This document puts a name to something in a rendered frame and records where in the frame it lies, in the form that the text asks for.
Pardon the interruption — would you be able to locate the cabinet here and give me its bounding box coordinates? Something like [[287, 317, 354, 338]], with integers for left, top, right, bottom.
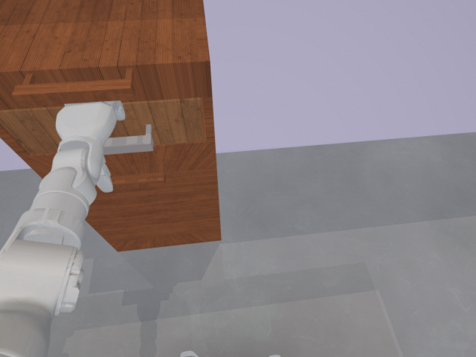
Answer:
[[0, 0, 222, 252]]

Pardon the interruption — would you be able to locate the handle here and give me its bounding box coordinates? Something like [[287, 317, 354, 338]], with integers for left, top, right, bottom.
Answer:
[[57, 124, 154, 155], [95, 173, 166, 192], [12, 79, 135, 107]]

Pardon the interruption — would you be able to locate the robot left hand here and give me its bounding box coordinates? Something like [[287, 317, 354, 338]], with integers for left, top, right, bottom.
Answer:
[[56, 100, 126, 193]]

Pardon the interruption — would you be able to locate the left robot forearm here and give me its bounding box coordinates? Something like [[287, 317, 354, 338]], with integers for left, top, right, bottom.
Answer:
[[0, 136, 104, 264]]

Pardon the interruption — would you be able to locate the left robot upper arm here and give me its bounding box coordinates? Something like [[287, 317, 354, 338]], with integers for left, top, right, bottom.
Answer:
[[0, 239, 85, 357]]

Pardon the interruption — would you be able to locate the drawer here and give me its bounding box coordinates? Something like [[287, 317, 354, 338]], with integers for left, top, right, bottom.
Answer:
[[0, 97, 205, 155]]

